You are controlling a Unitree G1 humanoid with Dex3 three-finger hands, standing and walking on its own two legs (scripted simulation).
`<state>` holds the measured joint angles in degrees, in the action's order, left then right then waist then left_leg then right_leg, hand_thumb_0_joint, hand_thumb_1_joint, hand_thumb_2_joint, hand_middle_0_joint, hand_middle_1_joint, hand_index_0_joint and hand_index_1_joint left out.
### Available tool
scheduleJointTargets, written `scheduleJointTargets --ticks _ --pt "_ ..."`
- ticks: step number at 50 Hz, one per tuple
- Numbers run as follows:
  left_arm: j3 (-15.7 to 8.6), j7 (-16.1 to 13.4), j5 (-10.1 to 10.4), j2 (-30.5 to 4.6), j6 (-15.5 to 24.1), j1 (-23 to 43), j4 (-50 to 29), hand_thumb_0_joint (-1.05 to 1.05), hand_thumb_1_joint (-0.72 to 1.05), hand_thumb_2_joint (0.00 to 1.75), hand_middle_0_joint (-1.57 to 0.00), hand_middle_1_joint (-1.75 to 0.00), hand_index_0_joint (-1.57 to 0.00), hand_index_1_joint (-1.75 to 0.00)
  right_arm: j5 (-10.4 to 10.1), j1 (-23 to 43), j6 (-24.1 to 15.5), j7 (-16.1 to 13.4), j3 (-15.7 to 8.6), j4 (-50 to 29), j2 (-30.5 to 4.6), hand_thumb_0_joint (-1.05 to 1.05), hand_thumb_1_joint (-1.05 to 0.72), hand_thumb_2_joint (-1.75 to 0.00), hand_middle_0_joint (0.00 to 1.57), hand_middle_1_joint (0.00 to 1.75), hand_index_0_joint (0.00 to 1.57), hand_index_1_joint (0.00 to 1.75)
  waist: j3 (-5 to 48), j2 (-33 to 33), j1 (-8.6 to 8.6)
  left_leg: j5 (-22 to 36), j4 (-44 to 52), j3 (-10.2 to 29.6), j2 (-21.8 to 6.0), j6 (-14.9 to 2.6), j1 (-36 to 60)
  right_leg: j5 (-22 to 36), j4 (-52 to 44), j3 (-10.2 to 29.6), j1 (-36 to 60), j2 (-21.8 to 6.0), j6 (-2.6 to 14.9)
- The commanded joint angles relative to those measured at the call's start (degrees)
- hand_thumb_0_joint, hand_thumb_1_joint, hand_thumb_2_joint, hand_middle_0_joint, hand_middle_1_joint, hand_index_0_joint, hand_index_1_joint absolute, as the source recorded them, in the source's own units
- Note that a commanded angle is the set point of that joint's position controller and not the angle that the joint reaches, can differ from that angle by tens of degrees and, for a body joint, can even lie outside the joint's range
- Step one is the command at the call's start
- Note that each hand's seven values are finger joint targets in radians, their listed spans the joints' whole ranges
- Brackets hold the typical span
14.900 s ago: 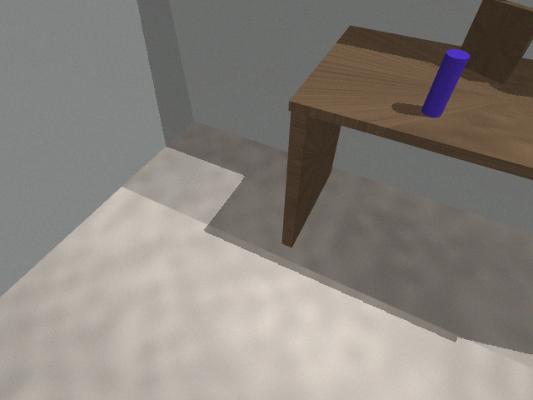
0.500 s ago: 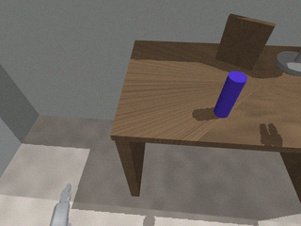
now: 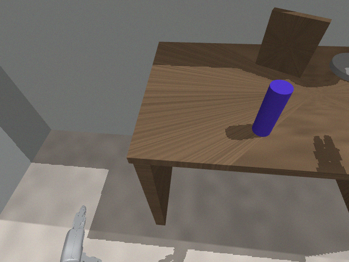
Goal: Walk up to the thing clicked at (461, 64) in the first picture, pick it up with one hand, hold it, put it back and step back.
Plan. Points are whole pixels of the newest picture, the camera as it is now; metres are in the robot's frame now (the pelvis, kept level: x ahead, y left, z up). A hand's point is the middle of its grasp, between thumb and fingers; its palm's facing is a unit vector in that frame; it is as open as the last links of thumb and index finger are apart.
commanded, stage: go down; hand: right
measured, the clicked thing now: (270, 110) +0.47 -0.19 +0.08
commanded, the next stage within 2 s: approach in 1.16 s
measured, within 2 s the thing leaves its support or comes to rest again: neither
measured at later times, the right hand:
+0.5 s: hand out of the picture +0.39 -0.37 +0.17, palm faces +0.16 +0.99 +0.01, open 17.7 cm
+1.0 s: hand out of the picture +0.38 -0.37 +0.17, palm faces +0.16 +0.99 +0.00, open 17.7 cm
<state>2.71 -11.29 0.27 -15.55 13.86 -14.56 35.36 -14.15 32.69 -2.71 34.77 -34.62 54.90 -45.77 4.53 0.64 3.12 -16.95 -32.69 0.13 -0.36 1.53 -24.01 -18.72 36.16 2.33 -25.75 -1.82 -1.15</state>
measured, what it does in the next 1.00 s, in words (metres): stands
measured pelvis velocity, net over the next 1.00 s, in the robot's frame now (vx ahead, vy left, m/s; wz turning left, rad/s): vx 0.00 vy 0.00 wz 0.01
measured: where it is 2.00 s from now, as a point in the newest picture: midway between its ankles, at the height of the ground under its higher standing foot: outside the picture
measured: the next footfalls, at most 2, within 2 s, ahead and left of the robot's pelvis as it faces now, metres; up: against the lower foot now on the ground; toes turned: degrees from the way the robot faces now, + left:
none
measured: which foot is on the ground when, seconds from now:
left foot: down 0.00-1.00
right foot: down 0.00-1.00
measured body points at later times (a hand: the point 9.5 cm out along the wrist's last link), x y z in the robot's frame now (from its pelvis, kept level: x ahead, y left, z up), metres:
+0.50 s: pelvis +0.00 +0.00 +0.00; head +0.05 -0.01 +0.44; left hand +0.15 +0.26 -0.07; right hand +0.37 -0.42 +0.18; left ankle -0.01 +0.14 -0.73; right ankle -0.01 -0.13 -0.73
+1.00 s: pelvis +0.00 +0.00 -0.01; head +0.04 -0.02 +0.44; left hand +0.14 +0.25 -0.07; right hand +0.37 -0.43 +0.17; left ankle -0.01 +0.14 -0.73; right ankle -0.01 -0.13 -0.73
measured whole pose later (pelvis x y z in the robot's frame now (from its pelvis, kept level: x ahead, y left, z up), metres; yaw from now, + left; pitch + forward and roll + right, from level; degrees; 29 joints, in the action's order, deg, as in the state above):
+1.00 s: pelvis +0.00 +0.00 -0.01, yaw +0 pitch +10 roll +2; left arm 3.9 -10.7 -0.2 -15.4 13.8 -16.0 31.4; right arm -11.9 38.0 -2.5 34.9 -35.0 60.9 -49.9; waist 5.3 0.5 4.3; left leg -17.6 -35.1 0.2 -0.2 1.8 -27.6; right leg -20.0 39.6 2.3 -29.8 -2.0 -0.9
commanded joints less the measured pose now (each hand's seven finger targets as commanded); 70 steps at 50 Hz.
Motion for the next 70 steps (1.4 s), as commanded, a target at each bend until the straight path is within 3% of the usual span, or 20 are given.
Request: scheduleJointTargets --ticks 1,5,11,12,17,22,23,31,34,37,42,47,49,53,57,59,62,65,68,70 --pt "-3.1 -1.1 0.3 -8.3 2.7 1.8 -8.3 0.0 -0.55 0.06 -0.05 -0.05 -0.05 -0.05 -1.8 18.7 -3.6 0.2 -4.1 -12.0 -23.0 0.0 0.59 -0.05 0.04 0.05 0.04 0.05 17.6 8.4 -0.94 16.8 1.7 -2.2 1.5 -1.96 4.6 23.1 -2.6 -0.5 12.1 0.9 1.33" --pt "-3.8 -1.0 0.1 -9.1 2.5 -0.2 -9.7 0.0 -0.55 0.05 -0.05 -0.05 -0.05 -0.05 -1.3 19.6 -3.5 0.0 -4.3 -12.0 -23.7 0.0 0.59 -0.05 0.04 0.05 0.04 0.05 18.5 9.2 -0.39 17.4 1.5 -2.3 1.8 -2.18 3.9 27.2 -2.0 -0.2 13.1 0.5 0.84" --pt "-4.1 -0.9 0.1 -9.4 2.5 1.3 -9.6 0.0 -0.55 0.05 -0.04 -0.05 -0.05 -0.05 -1.2 21.7 -3.9 0.1 -5.0 -11.9 -25.2 0.0 0.61 -0.06 0.03 0.06 0.04 0.06 18.8 8.4 -0.07 18.6 0.9 -1.9 1.5 -2.02 4.1 25.9 -1.2 -0.5 11.8 0.8 1.26" --pt "-2.8 -0.8 0.1 -8.2 2.4 1.6 -9.9 0.0 -0.55 0.05 -0.04 -0.05 -0.05 -0.05 -0.7 22.0 -4.0 0.0 -5.0 -11.9 -25.7 0.0 0.6 -0.06 0.04 0.06 0.04 0.06 19.3 9.2 -0.41 19.0 0.9 -1.7 1.4 -2.06 4.4 26.8 -0.9 -0.6 11.9 0.9 1.29" --pt "-4.0 -1.1 -0.1 -9.9 2.4 3.1 -11.0 0.0 -0.54 0.05 -0.04 -0.05 -0.05 -0.04 -0.4 23.3 -4.1 0.4 -4.8 -8.7 -26.4 0.0 0.59 -0.05 0.04 0.05 0.04 0.05 19.7 8.7 0.15 17.1 0.7 -1.7 1.4 -2.12 3.8 24.1 -0.9 -0.5 11.2 0.8 1.44" --pt "-1.9 -0.9 -0.2 -7.9 2.3 1.1 -10.6 0.0 -0.54 0.05 -0.04 -0.05 -0.05 -0.04 0.4 25.2 -4.2 0.4 -3.9 -6.8 -26.9 0.0 0.59 -0.06 0.04 0.06 0.04 0.06 18.4 8.8 0.76 17.3 0.5 -1.3 1.0 -1.91 3.3 20.8 -0.5 -1.0 9.1 1.3 1.77" --pt "-2.9 -1.0 -0.3 -8.7 2.2 -0.3 -10.4 0.0 -0.54 0.05 -0.04 -0.05 -0.05 -0.04 0.7 25.9 -4.1 0.4 -4.1 -5.7 -27.4 0.0 0.6 -0.06 0.03 0.06 0.04 0.06 19.5 8.9 1.16 17.5 0.2 -1.5 1.3 -2.07 2.6 22.5 -0.3 -0.7 10.0 1.0 1.52" --pt "-2.9 -0.5 -0.2 -8.9 2.3 0.5 -12.0 0.0 -0.54 0.05 -0.04 -0.05 -0.05 -0.04 0.6 26.0 -4.4 0.1 -5.1 -7.8 -29.1 0.0 0.61 -0.05 0.04 0.06 0.04 0.06 21.0 9.2 -0.1 17.4 -0.1 -1.4 1.2 -1.96 4.4 20.7 0.0 -1.0 8.8 1.4 1.6" --pt "-2.0 -0.6 0.0 -8.3 2.5 1.3 -11.9 0.0 -0.54 0.05 -0.04 -0.05 -0.05 -0.04 0.3 26.0 -4.1 0.2 -4.0 -7.0 -27.1 0.0 0.61 -0.05 0.04 0.05 0.05 0.05 19.3 9.1 0.33 16.1 -0.1 -1.8 1.5 -2.01 2.8 20.5 -0.2 -0.6 9.0 1.0 1.48" --pt "-2.7 -0.8 -0.2 -8.9 2.4 2.0 -11.1 0.0 -0.54 0.05 -0.04 -0.05 -0.05 -0.05 1.0 26.4 -3.9 -0.1 -4.3 -7.0 -28.6 0.0 0.61 -0.05 0.04 0.05 0.04 0.05 19.5 10.6 -0.09 15.5 -0.2 -1.8 1.6 -2.32 2.2 22.0 -0.2 -0.4 8.8 0.9 1.15" --pt "-3.3 -0.8 -0.1 -9.2 2.5 0.5 -11.0 0.0 -0.54 0.05 -0.04 -0.05 -0.05 -0.04 0.6 24.8 -3.1 0.1 -2.5 -6.5 -25.0 0.0 0.6 -0.05 0.04 0.05 0.05 0.05 18.2 8.4 0.71 14.3 0.1 -2.1 1.8 -2.32 1.5 19.7 -0.9 -0.5 9.1 0.6 1.38" --pt "-1.6 -0.5 -0.2 -7.7 2.5 -0.1 -11.1 0.0 -0.54 0.05 -0.04 -0.05 -0.05 -0.04 0.7 24.0 -3.4 0.2 -3.3 -5.1 -26.4 0.0 0.6 -0.06 0.04 0.05 0.04 0.05 15.2 8.3 0.36 11.4 0.5 -1.8 1.5 -2.31 1.3 14.2 -1.8 -0.7 5.7 0.9 1.61" --pt "-3.6 -0.6 -0.1 -9.5 2.8 0.1 -13.6 0.0 -0.54 0.05 -0.04 -0.05 -0.05 -0.04 0.5 24.9 -3.9 0.3 -3.8 -7.9 -26.8 0.0 0.6 -0.06 0.04 0.06 0.04 0.06 19.5 9.7 0.62 12.9 -0.1 -2.0 1.7 -2.44 1.7 17.9 -1.4 -0.3 9.1 0.6 1.11" --pt "-3.1 -0.7 -0.3 -8.8 2.8 -0.6 -11.6 0.0 -0.54 0.05 -0.04 -0.05 -0.05 -0.05 0.4 26.9 -4.2 0.3 -3.8 -9.7 -26.7 0.0 0.59 -0.06 0.04 0.05 0.04 0.05 21.1 11.7 0.61 15.9 -0.6 -1.8 1.8 -2.38 0.5 25.6 0.4 -0.2 12.3 0.4 0.75" --pt "-3.5 -1.2 -0.2 -9.6 2.9 1.8 -10.8 0.0 -0.54 0.05 -0.05 -0.05 -0.05 -0.05 0.6 27.3 -3.7 -0.2 -4.1 -8.6 -28.0 0.0 0.57 -0.05 0.04 0.05 0.05 0.05 18.6 11.1 -0.01 13.9 -0.2 -1.9 1.6 -2.49 1.2 21.4 -0.5 -0.3 9.5 0.6 0.99" --pt "-1.5 -0.9 -0.5 -7.6 2.7 0.8 -9.1 0.0 -0.54 0.05 -0.04 -0.05 -0.05 -0.05 0.8 26.5 -3.6 -0.2 -3.4 -7.1 -26.4 0.0 0.55 -0.06 0.04 0.05 0.05 0.05 17.6 9.7 -0.03 13.6 -0.1 -1.7 1.5 -2.41 2.1 17.7 -0.7 -0.6 7.0 1.0 1.32" --pt "-2.6 -1.4 -0.5 -9.2 2.8 0.4 -12.2 0.0 -0.54 0.05 -0.05 -0.05 -0.05 -0.05 1.2 26.3 -3.1 0.1 -3.4 -5.3 -27.4 0.0 0.56 -0.06 0.04 0.05 0.05 0.05 20.0 7.3 1.2 16.3 -0.2 -1.7 1.5 -2.06 3.4 20.0 -0.1 -0.7 8.0 1.1 1.49" --pt "-1.1 -1.0 -0.3 -7.7 2.7 0.4 -13.4 0.0 -0.57 0.06 -0.05 -0.05 -0.04 -0.06 1.3 27.5 -3.4 0.2 -4.2 -7.6 -28.6 0.0 0.56 -0.04 0.06 0.04 0.06 0.04 20.7 8.6 0.02 17.4 -0.3 -1.2 1.0 -1.89 5.1 19.7 0.1 -1.3 7.4 1.6 1.73" --pt "-3.4 -1.1 -0.2 -9.7 2.9 -1.1 -14.1 0.0 -0.56 0.06 -0.05 -0.05 -0.04 -0.05 1.1 26.0 -2.5 0.6 -1.1 -3.6 -24.2 0.0 0.55 -0.04 0.06 0.04 0.06 0.04 17.5 6.8 2.14 14.8 0.1 -1.5 1.4 -1.88 1.6 16.8 -0.8 -0.9 7.6 1.2 1.83" --pt "-2.8 -0.7 -0.3 -8.6 3.1 -0.8 -12.9 0.0 -0.56 0.06 -0.05 -0.05 -0.04 -0.05 0.9 25.6 -2.8 0.7 1.2 -2.2 -20.4 0.0 0.55 -0.03 0.06 0.04 0.06 0.04 14.3 5.6 2.46 13.1 0.0 -1.4 1.4 -1.75 -0.5 14.3 -0.7 -0.9 6.0 1.1 2.07"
